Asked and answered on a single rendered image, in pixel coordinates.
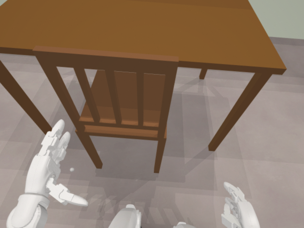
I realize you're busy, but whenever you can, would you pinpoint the robot left shin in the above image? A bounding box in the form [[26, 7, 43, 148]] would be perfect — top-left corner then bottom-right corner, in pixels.
[[126, 204, 135, 209]]

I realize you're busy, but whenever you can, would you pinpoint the robot left thigh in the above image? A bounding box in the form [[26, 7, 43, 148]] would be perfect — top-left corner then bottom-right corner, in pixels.
[[108, 208, 141, 228]]

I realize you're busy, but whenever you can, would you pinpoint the chair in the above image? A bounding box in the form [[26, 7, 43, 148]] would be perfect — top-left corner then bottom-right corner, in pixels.
[[32, 46, 179, 173]]

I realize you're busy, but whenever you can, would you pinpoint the robot left forearm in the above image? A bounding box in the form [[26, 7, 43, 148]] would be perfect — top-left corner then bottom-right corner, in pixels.
[[7, 193, 50, 228]]

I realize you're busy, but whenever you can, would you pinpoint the right robot hand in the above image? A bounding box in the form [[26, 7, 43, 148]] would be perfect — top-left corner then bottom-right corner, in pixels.
[[221, 182, 260, 228]]

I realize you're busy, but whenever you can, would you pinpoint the left robot hand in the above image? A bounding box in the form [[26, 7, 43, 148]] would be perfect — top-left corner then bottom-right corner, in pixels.
[[25, 119, 88, 206]]

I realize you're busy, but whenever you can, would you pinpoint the table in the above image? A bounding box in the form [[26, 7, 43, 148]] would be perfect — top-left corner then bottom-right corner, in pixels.
[[0, 0, 287, 151]]

